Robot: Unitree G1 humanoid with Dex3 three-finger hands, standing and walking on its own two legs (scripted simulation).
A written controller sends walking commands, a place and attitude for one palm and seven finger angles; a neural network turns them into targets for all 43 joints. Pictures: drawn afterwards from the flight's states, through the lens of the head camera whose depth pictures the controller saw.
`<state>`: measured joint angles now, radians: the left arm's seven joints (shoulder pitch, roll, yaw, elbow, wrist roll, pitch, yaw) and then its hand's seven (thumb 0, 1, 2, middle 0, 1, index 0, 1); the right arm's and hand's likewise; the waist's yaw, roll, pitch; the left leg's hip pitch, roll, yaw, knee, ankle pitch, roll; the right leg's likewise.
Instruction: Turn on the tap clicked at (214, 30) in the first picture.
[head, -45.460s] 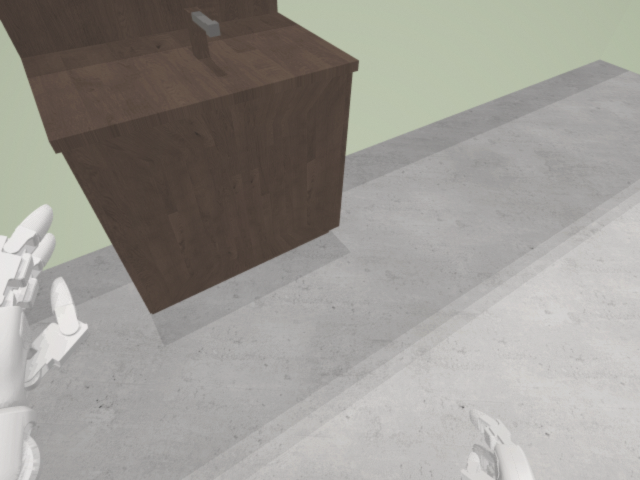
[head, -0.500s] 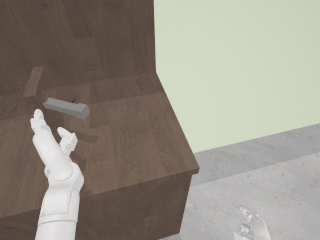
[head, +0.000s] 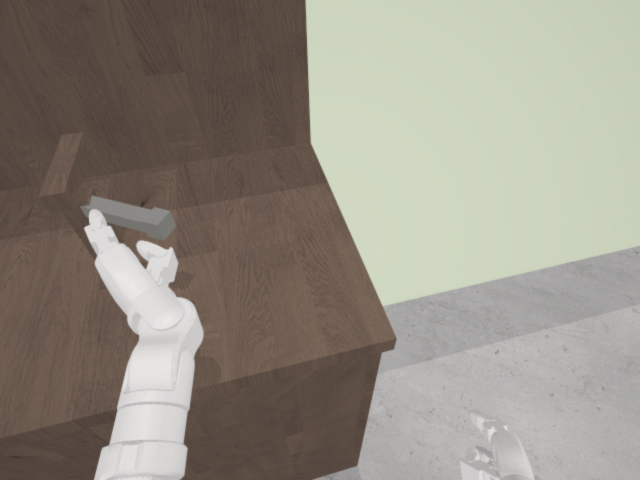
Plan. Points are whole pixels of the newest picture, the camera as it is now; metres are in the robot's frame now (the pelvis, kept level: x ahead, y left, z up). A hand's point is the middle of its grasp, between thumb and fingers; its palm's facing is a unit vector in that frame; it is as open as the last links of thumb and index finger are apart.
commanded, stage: push the lever round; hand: left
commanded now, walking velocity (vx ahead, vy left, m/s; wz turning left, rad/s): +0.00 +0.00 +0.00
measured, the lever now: (159, 223) +0.38 +0.25 +0.13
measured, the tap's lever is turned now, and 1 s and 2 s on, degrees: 57 84 86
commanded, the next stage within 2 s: lift the hand up off the lever in 1.48 s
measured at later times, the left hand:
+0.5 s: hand (187, 242) +0.37 +0.22 +0.11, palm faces +0.83 -0.55 -0.08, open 8.2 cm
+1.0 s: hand (200, 229) +0.39 +0.21 +0.11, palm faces +0.85 -0.51 -0.10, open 8.5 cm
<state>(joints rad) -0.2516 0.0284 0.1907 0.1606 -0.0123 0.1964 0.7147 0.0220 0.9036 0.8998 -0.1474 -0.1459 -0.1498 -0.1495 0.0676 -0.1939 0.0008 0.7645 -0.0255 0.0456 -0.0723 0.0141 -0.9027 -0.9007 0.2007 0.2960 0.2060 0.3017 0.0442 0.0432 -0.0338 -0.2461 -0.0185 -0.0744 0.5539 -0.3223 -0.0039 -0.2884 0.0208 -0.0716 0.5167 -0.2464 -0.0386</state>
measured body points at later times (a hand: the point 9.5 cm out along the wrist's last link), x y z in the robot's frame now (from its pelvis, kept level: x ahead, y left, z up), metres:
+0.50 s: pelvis +0.00 -0.01 +0.00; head +0.01 -0.02 +0.45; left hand +0.32 +0.24 +0.12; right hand +0.20 -0.22 -0.11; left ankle -0.02 +0.12 -0.73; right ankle +0.02 -0.10 -0.73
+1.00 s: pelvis +0.01 -0.02 +0.00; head +0.02 -0.03 +0.45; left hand +0.35 +0.23 +0.12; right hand +0.17 -0.25 -0.13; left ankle -0.02 +0.12 -0.73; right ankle +0.02 -0.10 -0.73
